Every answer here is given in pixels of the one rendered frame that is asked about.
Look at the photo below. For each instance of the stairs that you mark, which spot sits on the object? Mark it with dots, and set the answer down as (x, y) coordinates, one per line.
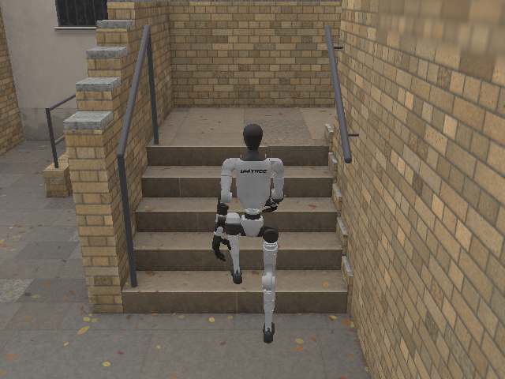
(177, 269)

